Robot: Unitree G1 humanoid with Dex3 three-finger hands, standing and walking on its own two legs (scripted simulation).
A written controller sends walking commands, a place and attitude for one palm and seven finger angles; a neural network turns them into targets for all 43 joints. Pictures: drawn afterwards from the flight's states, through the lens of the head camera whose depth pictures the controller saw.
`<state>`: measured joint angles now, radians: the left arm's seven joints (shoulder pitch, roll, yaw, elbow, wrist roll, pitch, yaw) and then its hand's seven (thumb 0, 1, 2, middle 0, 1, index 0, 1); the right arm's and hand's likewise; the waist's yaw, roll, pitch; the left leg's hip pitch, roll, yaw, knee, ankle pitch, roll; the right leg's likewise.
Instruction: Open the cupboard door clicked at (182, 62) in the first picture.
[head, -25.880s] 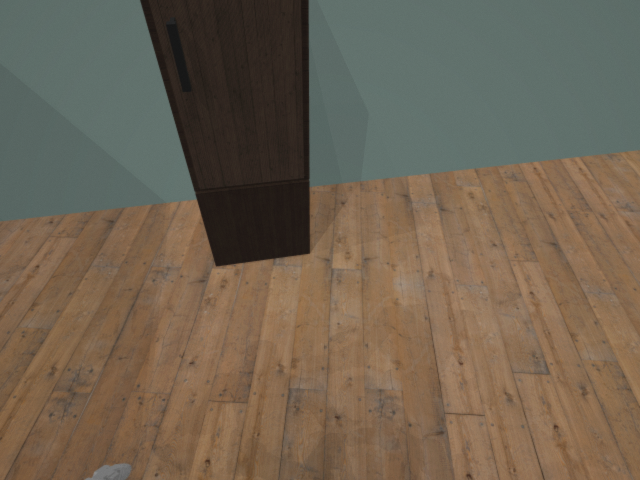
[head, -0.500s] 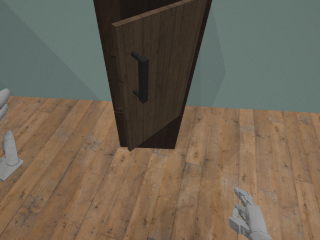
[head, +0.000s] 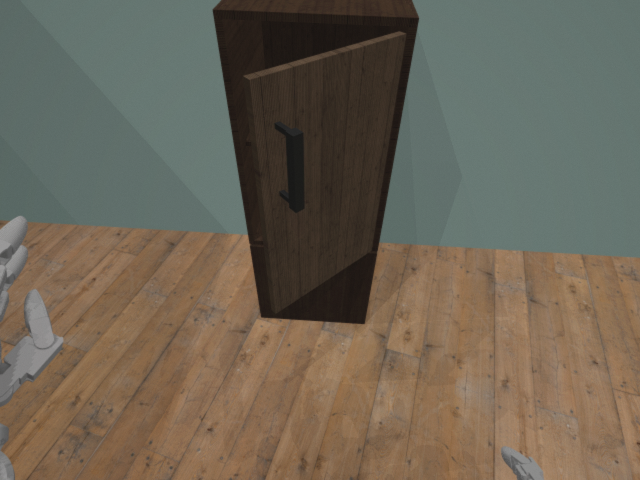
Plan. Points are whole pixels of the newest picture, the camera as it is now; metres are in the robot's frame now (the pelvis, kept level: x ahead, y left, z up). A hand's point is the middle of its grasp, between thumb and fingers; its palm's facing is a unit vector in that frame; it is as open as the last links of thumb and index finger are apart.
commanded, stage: stop stepping back and stand still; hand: left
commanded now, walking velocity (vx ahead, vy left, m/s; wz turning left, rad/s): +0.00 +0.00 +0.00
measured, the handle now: (289, 168) +0.60 +0.08 +0.09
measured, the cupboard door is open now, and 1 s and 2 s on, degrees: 44 44 44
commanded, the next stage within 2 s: let the arm hang, fingers relaxed in 0.60 s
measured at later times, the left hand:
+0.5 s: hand (2, 374) +0.17 +0.29 +0.16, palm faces +0.42 -0.79 -0.44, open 7.4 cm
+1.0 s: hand out of the picture +0.03 +0.19 -0.16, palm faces -0.07 -0.98 -0.21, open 7.4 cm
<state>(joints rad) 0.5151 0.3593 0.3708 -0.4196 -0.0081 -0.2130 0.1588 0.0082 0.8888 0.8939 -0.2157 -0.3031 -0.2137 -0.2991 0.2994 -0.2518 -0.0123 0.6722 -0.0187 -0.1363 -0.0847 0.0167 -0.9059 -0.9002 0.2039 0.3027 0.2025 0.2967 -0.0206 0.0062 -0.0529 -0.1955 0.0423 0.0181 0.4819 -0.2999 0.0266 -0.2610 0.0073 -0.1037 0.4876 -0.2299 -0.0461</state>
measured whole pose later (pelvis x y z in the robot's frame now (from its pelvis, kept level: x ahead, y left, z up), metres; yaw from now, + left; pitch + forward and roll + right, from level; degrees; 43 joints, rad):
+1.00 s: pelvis -0.05 +0.01 -0.01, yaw +1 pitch -2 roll +1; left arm 0.25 0.20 -0.02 0.81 0.03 0.06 -0.01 0.01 0.91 0.89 -0.21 -0.30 -0.20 -0.30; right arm 0.20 -0.28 -0.01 0.92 -0.03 0.01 0.01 0.01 -0.91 -0.90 0.20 0.30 0.20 0.30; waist -0.03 -0.01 0.08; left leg -0.30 0.00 0.02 0.59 -0.27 0.00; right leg -0.36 -0.03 -0.07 0.59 -0.21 -0.03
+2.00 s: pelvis +0.00 +0.00 +0.01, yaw +1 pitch -1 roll +0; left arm 0.11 0.27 0.02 1.14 0.01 -0.02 0.01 0.00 0.91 0.89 -0.21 -0.30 -0.20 -0.30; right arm 0.14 -0.29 0.00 1.12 -0.03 0.01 0.00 0.01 -0.91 -0.90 0.20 0.30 0.20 0.30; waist 0.00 0.02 0.07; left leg -0.11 0.02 0.00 0.33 -0.20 -0.02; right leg -0.17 0.00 -0.10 0.34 -0.16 -0.04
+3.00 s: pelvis +0.00 -0.01 -0.01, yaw -12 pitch -1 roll +0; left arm 0.16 0.21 0.08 0.97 0.02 0.06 -0.03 0.00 0.91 0.89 -0.20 -0.30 -0.20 -0.30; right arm 0.26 -0.21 -0.04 1.02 -0.04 0.04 -0.04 0.01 -0.91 -0.90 0.20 0.30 0.20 0.30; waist 0.01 0.03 0.12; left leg -0.16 0.13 0.20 0.55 -0.35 -0.05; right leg -0.35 -0.01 -0.04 0.77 -0.41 -0.01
